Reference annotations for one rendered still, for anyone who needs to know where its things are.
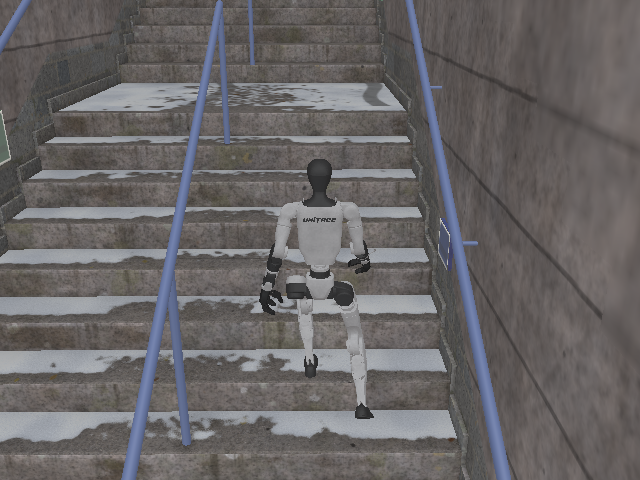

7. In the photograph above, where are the stairs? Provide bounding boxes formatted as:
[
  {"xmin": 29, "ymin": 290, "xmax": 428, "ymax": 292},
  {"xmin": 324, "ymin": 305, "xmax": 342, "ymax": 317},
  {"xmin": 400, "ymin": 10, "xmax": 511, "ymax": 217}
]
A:
[
  {"xmin": 0, "ymin": 113, "xmax": 462, "ymax": 480},
  {"xmin": 119, "ymin": 0, "xmax": 384, "ymax": 83}
]

